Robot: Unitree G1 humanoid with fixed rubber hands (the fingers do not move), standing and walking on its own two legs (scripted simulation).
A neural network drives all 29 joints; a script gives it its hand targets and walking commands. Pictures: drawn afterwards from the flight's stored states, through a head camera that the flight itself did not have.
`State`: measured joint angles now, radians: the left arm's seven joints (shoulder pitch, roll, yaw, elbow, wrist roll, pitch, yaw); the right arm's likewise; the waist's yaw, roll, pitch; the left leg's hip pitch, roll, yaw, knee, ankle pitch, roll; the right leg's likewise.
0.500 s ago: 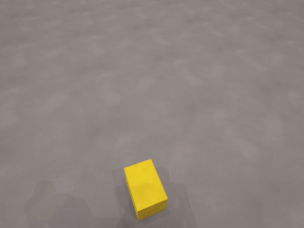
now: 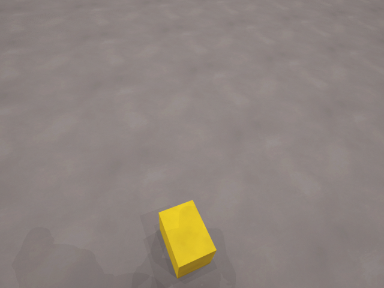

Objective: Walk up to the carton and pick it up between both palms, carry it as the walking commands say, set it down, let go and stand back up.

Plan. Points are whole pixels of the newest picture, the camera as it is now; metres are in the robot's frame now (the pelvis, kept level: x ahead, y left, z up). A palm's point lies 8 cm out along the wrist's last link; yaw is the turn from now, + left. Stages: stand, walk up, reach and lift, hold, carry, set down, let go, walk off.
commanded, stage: walk up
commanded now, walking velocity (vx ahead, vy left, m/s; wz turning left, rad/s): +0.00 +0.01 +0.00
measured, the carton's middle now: (185, 238) +0.45 -0.02 -0.67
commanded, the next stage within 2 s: none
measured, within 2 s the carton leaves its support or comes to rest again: neither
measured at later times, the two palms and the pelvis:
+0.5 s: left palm out of the picture +0.04 +0.14 -0.14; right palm out of the picture +0.02 -0.41 -0.14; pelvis +0.01 -0.12 -0.01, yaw +9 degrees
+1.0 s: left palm out of the picture -0.11 +0.10 -0.15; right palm (313, 263) +0.21 -0.31 -0.12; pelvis +0.01 -0.13 -0.01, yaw +20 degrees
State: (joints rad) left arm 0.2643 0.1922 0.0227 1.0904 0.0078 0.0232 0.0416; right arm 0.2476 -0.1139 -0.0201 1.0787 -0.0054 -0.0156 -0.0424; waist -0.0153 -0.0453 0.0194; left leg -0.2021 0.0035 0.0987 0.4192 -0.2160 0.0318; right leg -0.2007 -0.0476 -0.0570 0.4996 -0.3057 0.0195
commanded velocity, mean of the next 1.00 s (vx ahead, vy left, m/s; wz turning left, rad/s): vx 0.03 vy -0.10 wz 0.28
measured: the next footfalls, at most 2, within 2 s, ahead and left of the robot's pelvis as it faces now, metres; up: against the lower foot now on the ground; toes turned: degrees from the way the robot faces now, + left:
right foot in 0.02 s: +0.02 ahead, -0.13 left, +0.00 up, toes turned -4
right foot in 0.46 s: +0.07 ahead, -0.25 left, +0.00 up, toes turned +5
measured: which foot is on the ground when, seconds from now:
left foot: down 0.00-0.46, up 0.48-0.92, down 0.94-1.00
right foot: up 0.00-0.00, down 0.02-0.12, up 0.14-0.44, down 0.46-0.96, up 0.98-1.00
